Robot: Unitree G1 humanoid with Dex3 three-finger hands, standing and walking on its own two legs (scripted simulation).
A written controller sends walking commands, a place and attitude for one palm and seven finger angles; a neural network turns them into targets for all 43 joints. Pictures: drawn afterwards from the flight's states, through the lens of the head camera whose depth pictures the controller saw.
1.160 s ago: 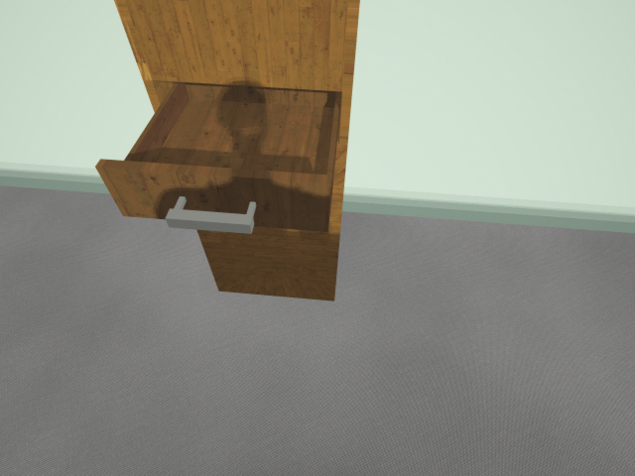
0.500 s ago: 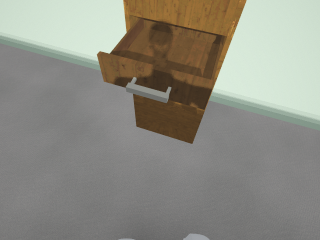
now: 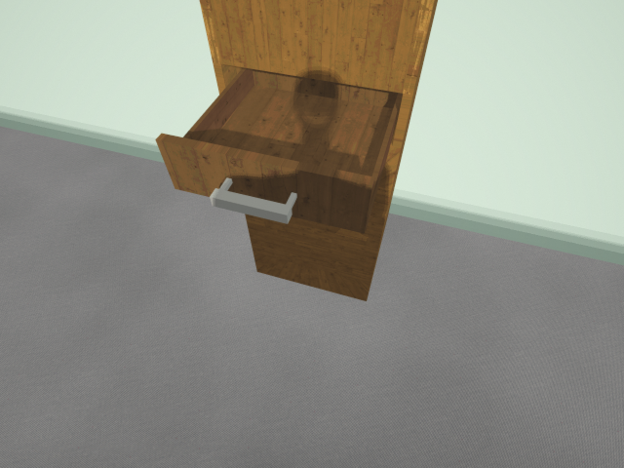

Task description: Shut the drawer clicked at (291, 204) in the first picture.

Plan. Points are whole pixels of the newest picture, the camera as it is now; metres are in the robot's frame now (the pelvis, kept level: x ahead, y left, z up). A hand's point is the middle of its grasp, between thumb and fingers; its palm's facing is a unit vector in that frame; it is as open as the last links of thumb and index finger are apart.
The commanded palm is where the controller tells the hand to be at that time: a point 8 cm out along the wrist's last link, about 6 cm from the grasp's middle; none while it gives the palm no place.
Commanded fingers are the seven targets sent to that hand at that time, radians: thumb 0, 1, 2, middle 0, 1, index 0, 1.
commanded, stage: look at it before walking up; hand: left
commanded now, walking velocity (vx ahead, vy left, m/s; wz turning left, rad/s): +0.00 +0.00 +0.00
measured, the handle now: (255, 198) +0.53 +0.13 +0.00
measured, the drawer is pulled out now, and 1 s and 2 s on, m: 0.27 0.27 0.27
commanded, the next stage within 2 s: turn to face it in 0.18 s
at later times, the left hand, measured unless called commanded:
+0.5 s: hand out of the picture +0.06 +0.20 -0.17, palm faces -0.02 -0.97 -0.26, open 7.4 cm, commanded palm none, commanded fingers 0.00 0.90 0.90 -0.20 -0.30 -0.20 -0.30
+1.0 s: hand out of the picture +0.04 +0.18 -0.17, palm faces -0.12 -0.96 -0.27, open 7.3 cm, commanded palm none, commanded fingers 0.00 0.90 0.90 -0.20 -0.30 -0.20 -0.30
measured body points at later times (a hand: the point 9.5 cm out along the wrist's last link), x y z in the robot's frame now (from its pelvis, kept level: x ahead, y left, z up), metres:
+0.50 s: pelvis +0.00 +0.00 +0.00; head +0.03 -0.01 +0.45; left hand +0.06 +0.25 -0.15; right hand +0.02 -0.25 -0.16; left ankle +0.00 +0.15 -0.74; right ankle -0.03 -0.10 -0.74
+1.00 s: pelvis -0.02 -0.01 +0.00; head +0.02 -0.04 +0.44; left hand +0.05 +0.23 -0.15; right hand -0.02 -0.27 -0.16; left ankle -0.03 +0.14 -0.68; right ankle -0.03 -0.09 -0.74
